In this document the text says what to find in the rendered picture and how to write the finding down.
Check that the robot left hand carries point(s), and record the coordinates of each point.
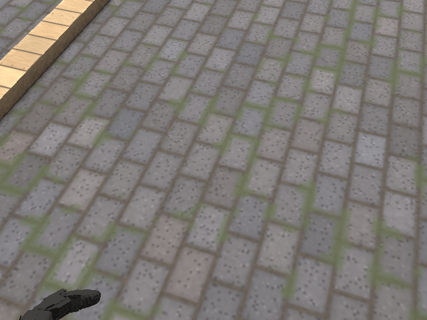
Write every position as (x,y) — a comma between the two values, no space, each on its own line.
(61,303)

